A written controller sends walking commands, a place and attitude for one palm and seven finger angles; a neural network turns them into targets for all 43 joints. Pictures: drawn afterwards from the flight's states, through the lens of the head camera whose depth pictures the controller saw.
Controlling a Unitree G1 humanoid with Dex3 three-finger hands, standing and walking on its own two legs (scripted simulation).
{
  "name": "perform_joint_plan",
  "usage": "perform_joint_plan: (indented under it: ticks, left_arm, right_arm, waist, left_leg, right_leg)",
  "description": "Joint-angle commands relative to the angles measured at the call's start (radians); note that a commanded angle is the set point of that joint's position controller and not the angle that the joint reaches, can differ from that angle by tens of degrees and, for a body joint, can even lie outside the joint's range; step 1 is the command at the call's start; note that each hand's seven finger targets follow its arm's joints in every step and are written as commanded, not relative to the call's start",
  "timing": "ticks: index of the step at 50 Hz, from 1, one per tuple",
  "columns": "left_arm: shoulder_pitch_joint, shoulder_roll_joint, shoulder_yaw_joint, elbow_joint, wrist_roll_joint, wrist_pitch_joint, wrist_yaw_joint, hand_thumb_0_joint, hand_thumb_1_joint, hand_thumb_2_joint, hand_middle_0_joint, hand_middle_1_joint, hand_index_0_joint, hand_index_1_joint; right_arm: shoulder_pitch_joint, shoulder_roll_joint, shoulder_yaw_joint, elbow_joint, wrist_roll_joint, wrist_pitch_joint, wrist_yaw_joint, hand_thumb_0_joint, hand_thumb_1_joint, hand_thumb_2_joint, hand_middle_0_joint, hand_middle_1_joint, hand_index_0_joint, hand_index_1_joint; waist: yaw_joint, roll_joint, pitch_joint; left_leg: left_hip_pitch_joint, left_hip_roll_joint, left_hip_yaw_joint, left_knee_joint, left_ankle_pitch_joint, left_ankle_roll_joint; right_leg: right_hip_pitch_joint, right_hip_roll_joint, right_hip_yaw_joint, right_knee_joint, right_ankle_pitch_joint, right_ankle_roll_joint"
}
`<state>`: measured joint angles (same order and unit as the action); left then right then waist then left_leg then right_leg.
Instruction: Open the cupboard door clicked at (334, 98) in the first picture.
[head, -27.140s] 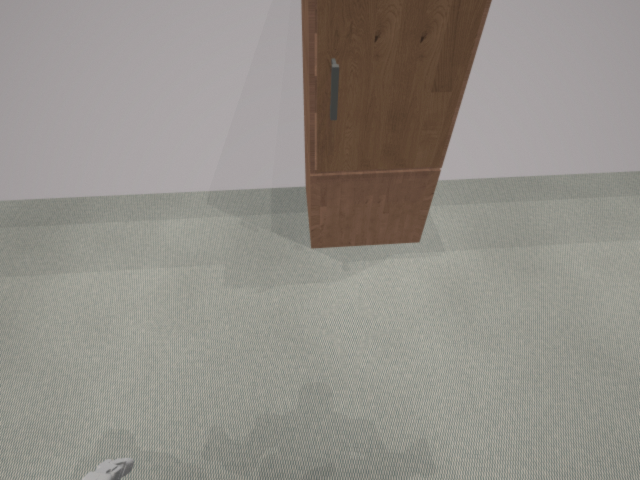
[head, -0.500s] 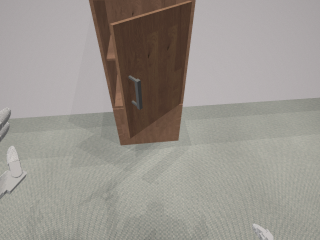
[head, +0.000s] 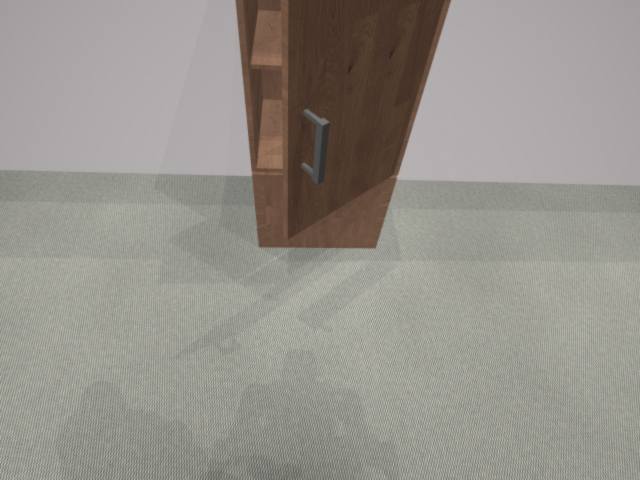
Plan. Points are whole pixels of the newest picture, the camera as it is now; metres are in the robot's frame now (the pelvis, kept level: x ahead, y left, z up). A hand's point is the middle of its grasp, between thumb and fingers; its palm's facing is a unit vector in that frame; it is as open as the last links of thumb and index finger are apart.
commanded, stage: let the arm hang, fingers relaxed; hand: left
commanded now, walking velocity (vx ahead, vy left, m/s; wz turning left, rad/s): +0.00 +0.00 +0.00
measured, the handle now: (313, 148) +0.72 +0.06 -0.04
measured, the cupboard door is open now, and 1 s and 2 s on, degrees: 39 39 39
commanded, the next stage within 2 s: look to check the result in 0.70 s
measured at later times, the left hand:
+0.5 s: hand out of the picture +0.02 +0.23 -0.16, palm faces -0.03 -0.96 -0.27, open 7.4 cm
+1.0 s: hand out of the picture +0.06 +0.22 -0.16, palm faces -0.05 -0.95 -0.30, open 7.4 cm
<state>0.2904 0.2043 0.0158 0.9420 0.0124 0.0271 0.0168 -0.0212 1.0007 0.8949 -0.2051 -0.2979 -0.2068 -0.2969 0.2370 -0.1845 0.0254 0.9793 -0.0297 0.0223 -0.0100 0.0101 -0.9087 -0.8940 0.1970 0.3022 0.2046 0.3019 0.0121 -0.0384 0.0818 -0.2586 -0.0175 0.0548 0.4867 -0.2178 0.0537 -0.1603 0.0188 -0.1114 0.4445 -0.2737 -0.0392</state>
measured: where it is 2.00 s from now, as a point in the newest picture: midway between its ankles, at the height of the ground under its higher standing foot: outside the picture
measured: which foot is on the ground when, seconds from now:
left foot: down 0.00-1.00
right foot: down 0.00-1.00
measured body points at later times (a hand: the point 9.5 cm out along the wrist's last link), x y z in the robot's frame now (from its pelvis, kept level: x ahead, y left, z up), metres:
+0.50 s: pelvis -0.01 +0.02 +0.01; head +0.00 +0.01 +0.46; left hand +0.02 +0.28 -0.14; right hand +0.02 -0.23 -0.15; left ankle +0.03 +0.08 -0.74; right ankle -0.02 -0.09 -0.74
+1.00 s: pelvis +0.01 +0.00 +0.01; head +0.03 -0.01 +0.46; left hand +0.06 +0.27 -0.13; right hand +0.04 -0.27 -0.15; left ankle +0.03 +0.08 -0.74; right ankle -0.02 -0.09 -0.74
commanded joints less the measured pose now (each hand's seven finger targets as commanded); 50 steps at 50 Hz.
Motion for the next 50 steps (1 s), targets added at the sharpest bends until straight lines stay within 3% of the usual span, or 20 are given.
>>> perform_joint_plan:
  ticks: [1, 3, 8, 12, 17, 23, 26, 29, 37, 50]
  left_arm:
    - [0.01, 0.13, 0.023, 0.024, -0.002, -0.04, 0.005, 0.0, 0.9, 0.9, -0.2, -0.3, -0.2, -0.3]
    - [0.004, 0.133, 0.02, 0.065, -0.002, -0.041, 0.005, 0.0, 0.9, 0.9, -0.2, -0.3, -0.2, -0.3]
    - [0.006, 0.139, 0.016, 0.137, 0.0, -0.037, 0.007, 0.0, 0.9, 0.9, -0.2, -0.3, -0.2, -0.3]
    - [0.007, 0.149, 0.014, 0.168, 0.002, -0.033, 0.008, 0.0, 0.9, 0.9, -0.2, -0.3, -0.2, -0.3]
    - [-0.003, 0.163, 0.016, 0.182, 0.004, -0.035, 0.009, 0.0, 0.9, 0.9, -0.2, -0.3, -0.2, -0.3]
    - [-0.028, 0.185, 0.019, 0.177, 0.006, -0.044, 0.009, 0.0, 0.9, 0.9, -0.2, -0.3, -0.2, -0.3]
    - [-0.044, 0.188, 0.017, 0.178, 0.004, -0.048, 0.009, 0.0, 0.9, 0.9, -0.2, -0.3, -0.2, -0.3]
    - [-0.062, 0.198, 0.018, 0.175, 0.003, -0.055, 0.009, 0.0, 0.9, 0.9, -0.2, -0.3, -0.2, -0.3]
    - [-0.094, 0.209, 0.018, 0.175, 0.0, -0.058, 0.008, 0.0, 0.9, 0.9, -0.2, -0.3, -0.2, -0.3]
    - [-0.128, 0.233, 0.02, 0.172, -0.003, -0.065, 0.01, 0.0, 0.9, 0.9, -0.2, -0.3, -0.2, -0.3]
  right_arm:
    - [-0.004, -0.148, -0.042, -0.018, 0.012, -0.033, -0.018, 0.0, -0.9, -0.9, 0.2, 0.3, 0.2, 0.3]
    - [0.008, -0.156, -0.046, 0.009, 0.015, -0.033, -0.02, 0.0, -0.9, -0.9, 0.2, 0.3, 0.2, 0.3]
    - [0.019, -0.174, -0.05, 0.066, 0.016, -0.034, -0.023, 0.0, -0.9, -0.9, 0.2, 0.3, 0.2, 0.3]
    - [0.009, -0.189, -0.056, 0.093, 0.013, -0.032, -0.023, 0.0, -0.9, -0.9, 0.2, 0.3, 0.2, 0.3]
    - [-0.006, -0.199, -0.062, 0.112, 0.012, -0.033, -0.02, 0.0, -0.9, -0.9, 0.2, 0.3, 0.2, 0.3]
    - [-0.019, -0.206, -0.064, 0.121, 0.015, -0.038, -0.016, 0.0, -0.9, -0.9, 0.2, 0.3, 0.2, 0.3]
    - [-0.033, -0.204, -0.062, 0.126, 0.013, -0.04, -0.014, 0.0, -0.9, -0.9, 0.2, 0.3, 0.2, 0.3]
    - [-0.042, -0.21, -0.062, 0.126, 0.013, -0.043, -0.012, 0.0, -0.9, -0.9, 0.2, 0.3, 0.2, 0.3]
    - [-0.062, -0.225, -0.057, 0.13, 0.013, -0.046, -0.013, 0.0, -0.9, -0.9, 0.2, 0.3, 0.2, 0.3]
    - [-0.088, -0.249, -0.055, 0.128, 0.014, -0.047, -0.014, 0.0, -0.9, -0.9, 0.2, 0.3, 0.2, 0.3]
  waist:
    - [-0.011, 0.15, -0.133]
    - [-0.012, 0.084, -0.109]
    - [-0.013, 0.036, -0.049]
    - [-0.01, 0.036, -0.016]
    - [-0.009, 0.05, -0.015]
    - [-0.01, 0.029, -0.011]
    - [-0.014, 0.049, -0.013]
    - [-0.018, 0.043, -0.044]
    - [-0.021, 0.065, -0.054]
    - [-0.021, 0.039, -0.086]
  left_leg:
    - [0.078, 0.145, -0.177, -0.158, 0.135, 0.007]
    - [0.081, 0.15, -0.185, -0.175, 0.121, 0.008]
    - [0.077, 0.159, -0.204, -0.231, 0.044, 0.008]
    - [0.058, 0.165, -0.222, -0.281, -0.087, 0.006]
    - [0.065, 0.162, -0.217, -0.301, -0.116, 0.001]
    - [0.078, 0.152, -0.19, -0.284, -0.051, 0.003]
    - [0.091, 0.143, -0.175, -0.273, -0.014, 0.0]
    - [0.12, 0.139, -0.156, -0.247, 0.062, -0.001]
    - [0.145, 0.143, -0.148, -0.239, 0.126, -0.008]
    - [0.185, 0.15, -0.138, -0.219, 0.234, -0.009]
  right_leg:
    - [0.052, -0.119, 0.125, -0.099, 0.104, -0.013]
    - [0.041, -0.12, 0.122, -0.108, 0.092, -0.015]
    - [0.007, -0.121, 0.124, -0.116, 0.045, -0.016]
    - [-0.017, -0.121, 0.129, -0.116, 0.007, -0.014]
    - [-0.027, -0.123, 0.135, -0.114, 0.006, -0.012]
    - [-0.032, -0.13, 0.146, -0.141, 0.023, -0.014]
    - [-0.031, -0.138, 0.154, -0.152, 0.04, -0.014]
    - [-0.016, -0.146, 0.162, -0.163, 0.069, -0.017]
    - [0.001, -0.15, 0.166, -0.178, 0.104, -0.017]
    - [0.042, -0.157, 0.17, -0.189, 0.216, -0.017]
